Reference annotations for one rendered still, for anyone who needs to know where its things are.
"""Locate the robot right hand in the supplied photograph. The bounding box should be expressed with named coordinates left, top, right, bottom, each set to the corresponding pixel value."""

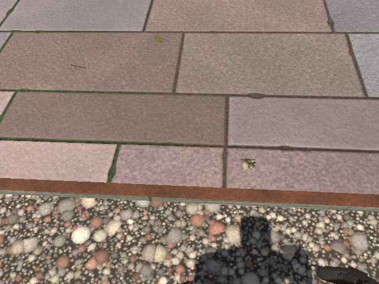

left=316, top=266, right=379, bottom=284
